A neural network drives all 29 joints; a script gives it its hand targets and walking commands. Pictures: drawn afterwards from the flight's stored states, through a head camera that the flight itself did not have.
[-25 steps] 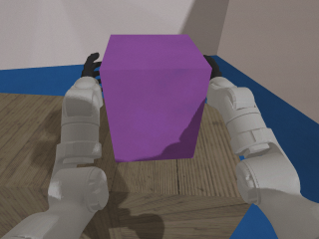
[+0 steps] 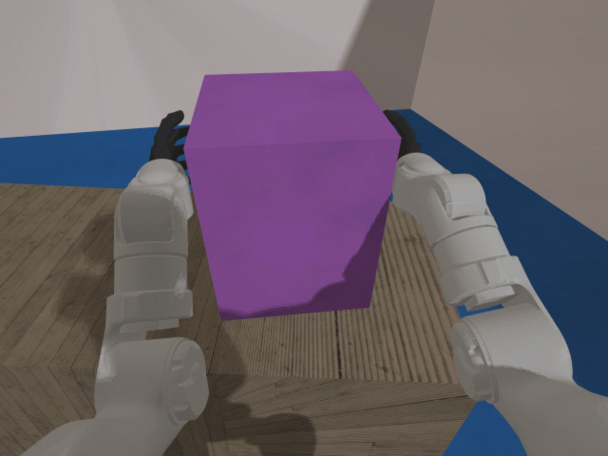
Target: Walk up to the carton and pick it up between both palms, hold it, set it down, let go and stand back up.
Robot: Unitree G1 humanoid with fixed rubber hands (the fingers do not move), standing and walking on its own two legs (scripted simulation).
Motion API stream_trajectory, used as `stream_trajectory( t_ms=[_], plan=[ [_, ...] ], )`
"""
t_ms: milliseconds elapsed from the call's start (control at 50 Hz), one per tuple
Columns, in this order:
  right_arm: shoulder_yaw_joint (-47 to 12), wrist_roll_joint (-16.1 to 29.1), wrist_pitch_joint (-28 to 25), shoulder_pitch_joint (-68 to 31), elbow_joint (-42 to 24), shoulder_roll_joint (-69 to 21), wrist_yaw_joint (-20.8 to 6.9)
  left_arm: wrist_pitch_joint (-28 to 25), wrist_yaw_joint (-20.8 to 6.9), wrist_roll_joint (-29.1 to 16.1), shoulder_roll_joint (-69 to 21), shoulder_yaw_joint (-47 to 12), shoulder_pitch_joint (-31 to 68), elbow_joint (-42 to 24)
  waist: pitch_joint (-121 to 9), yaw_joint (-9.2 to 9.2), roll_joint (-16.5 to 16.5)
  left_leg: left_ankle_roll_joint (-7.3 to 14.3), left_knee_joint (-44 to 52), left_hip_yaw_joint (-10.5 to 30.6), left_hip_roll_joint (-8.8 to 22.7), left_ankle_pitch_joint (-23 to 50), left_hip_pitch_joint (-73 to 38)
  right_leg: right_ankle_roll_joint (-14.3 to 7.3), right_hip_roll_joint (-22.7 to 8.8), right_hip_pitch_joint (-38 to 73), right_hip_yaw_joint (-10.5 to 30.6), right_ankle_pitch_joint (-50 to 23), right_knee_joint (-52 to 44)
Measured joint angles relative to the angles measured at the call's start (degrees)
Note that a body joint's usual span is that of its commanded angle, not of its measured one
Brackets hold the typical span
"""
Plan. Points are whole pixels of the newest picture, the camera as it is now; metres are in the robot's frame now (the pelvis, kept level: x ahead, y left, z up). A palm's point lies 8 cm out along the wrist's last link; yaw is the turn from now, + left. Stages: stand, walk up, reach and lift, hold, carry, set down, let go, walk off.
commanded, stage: hold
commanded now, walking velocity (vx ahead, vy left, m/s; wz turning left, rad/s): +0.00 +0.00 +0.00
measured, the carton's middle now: (288, 192) +0.38 +0.01 +0.21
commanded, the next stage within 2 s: none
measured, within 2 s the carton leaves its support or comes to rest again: neither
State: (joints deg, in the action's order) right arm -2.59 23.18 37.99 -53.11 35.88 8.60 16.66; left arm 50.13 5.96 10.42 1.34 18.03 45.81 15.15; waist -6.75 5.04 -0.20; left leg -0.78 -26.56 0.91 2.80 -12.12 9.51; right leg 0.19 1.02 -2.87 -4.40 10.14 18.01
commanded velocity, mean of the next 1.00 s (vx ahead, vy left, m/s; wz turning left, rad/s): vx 0.00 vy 0.00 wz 0.00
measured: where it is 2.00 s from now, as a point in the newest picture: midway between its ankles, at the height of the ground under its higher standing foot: outside the picture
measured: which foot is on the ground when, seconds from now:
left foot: down 0.00-1.00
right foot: down 0.00-1.00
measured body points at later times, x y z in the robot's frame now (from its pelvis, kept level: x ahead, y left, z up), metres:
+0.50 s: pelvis -0.01 +0.00 +0.00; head -0.09 +0.02 +0.44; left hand +0.38 +0.16 +0.26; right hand +0.38 -0.14 +0.26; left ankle +0.03 +0.12 -0.74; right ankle +0.00 -0.12 -0.74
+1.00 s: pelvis +0.00 +0.00 +0.00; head -0.07 +0.03 +0.44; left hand +0.39 +0.16 +0.25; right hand +0.39 -0.14 +0.25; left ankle +0.03 +0.12 -0.74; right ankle +0.00 -0.12 -0.74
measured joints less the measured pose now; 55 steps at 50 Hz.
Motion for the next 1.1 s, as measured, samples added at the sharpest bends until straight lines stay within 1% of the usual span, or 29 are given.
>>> stream_trajectory(
  t_ms=[300, 440, 540, 660, 760, 920, 1100],
  plan=[
    [0.7, -0.8, -0.1, -0.4, 0.3, -0.5, -0.1, 0.0, -0.6, 0.4, 0.1, 0.9, 1.0, 0.6, 0.2, -0.16, -0.2, 0.1, 0.3, -0.1, -0.1, 0.6, -0.3, 0.0, -0.1, 0.0, 0.1, -0.3, 0.2],
    [2.2, -2.2, -0.5, -2.1, 3.6, -1.0, -0.8, -0.6, -0.9, 1.1, 0.6, 1.3, 3.0, 4.2, -0.3, -0.42, -0.3, 0.1, 1.0, -0.1, -0.2, 1.3, 0.3, -0.1, -0.2, -0.8, 0.1, -0.8, 0.1],
    [4.6, -3.7, -1.8, -4.8, 8.8, -1.4, -1.7, -2.7, -0.7, 0.9, 1.5, 1.7, 6.3, 10.6, -1.6, -1.52, -0.1, 0.2, 1.6, -0.6, -0.3, 2.0, 2.2, -0.1, -0.3, -3.3, 0.6, -1.1, 0.5],
    [2.6, -2.9, -3.1, -5.7, 8.8, -0.4, -1.6, -4.2, -0.2, -0.6, 2.7, 0.7, 7.7, 11.7, -1.4, -1.99, 0.6, 0.3, 1.9, -0.5, -0.3, 2.4, 3.1, 0.1, -0.3, -3.9, 0.6, -1.8, -0.5],
    [1.5, -2.1, -3.2, -4.8, 8.0, -0.1, -1.3, -4.2, -0.2, -0.6, 2.4, 0.6, 6.8, 10.9, -0.8, -1.55, 0.5, 0.3, 2.1, -0.2, -0.5, 2.2, 2.4, 0.2, -0.4, -2.9, 0.2, -1.7, -1.1],
    [-0.6, -0.2, -2.7, -1.4, 3.6, 0.3, -0.4, -3.1, 0.1, -0.8, 1.4, -0.5, 2.5, 5.3, 0.2, -0.56, 0.4, 0.3, 1.0, 0.0, -0.5, 0.8, 1.2, 0.3, -0.4, -1.2, 0.1, -0.8, -0.9],
    [-0.8, 0.6, -2.0, 0.5, 0.4, 0.5, -0.2, -1.5, 0.2, -0.1, 0.3, -0.6, 0.7, 1.2, 1.0, -0.46, 0.5, 0.3, 0.2, -0.5, -0.3, -0.1, -0.1, 0.4, -0.2, 0.0, 0.7, -0.2, -0.5]
  ],
)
